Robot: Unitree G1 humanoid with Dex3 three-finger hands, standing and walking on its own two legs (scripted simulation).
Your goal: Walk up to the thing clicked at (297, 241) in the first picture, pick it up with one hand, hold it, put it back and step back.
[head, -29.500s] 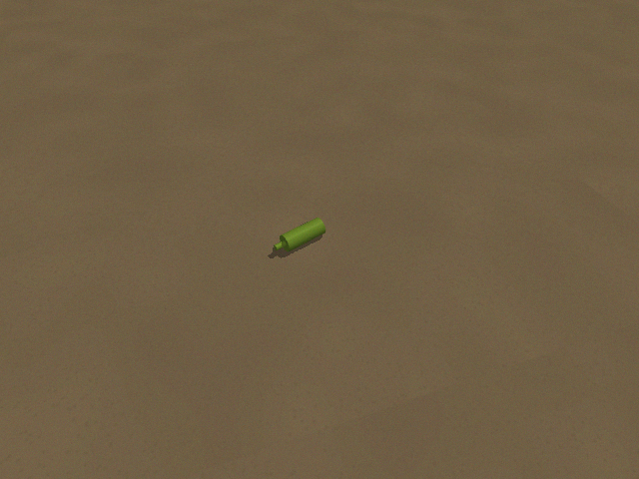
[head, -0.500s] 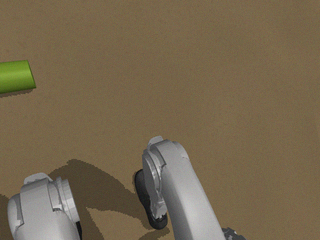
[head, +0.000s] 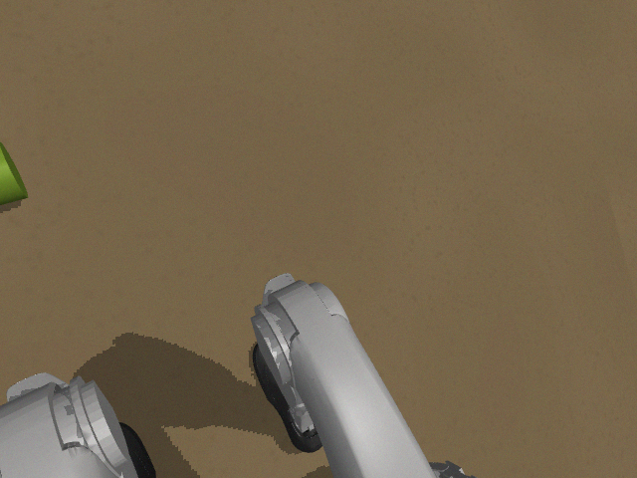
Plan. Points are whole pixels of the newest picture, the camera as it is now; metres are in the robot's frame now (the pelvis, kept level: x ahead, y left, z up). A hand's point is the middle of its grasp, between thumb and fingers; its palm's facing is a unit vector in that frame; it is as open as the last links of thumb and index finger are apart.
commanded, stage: approach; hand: left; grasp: from above
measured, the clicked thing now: out of the picture +0.56 +0.31 -0.29
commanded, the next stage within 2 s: rest palm in 0.16 s
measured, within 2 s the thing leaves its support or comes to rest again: neither
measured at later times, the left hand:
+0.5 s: hand out of the picture +0.57 +0.28 -0.17, palm faces -0.39 -0.07 -0.92, open 13.2 cm
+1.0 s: hand out of the picture +0.55 +0.28 -0.24, palm faces -0.45 -0.09 -0.89, open 13.2 cm
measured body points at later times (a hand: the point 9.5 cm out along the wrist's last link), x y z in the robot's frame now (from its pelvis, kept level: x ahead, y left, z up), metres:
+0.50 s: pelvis +0.00 +0.00 -0.01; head +0.28 +0.11 +0.33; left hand +0.59 +0.28 -0.12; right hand +0.03 -0.26 -0.06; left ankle +0.07 +0.13 -0.30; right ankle +0.12 -0.13 -0.30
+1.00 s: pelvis +0.00 +0.00 -0.01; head +0.31 +0.11 +0.29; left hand +0.57 +0.28 -0.18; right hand +0.00 -0.25 -0.06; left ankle +0.07 +0.13 -0.30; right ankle +0.12 -0.13 -0.30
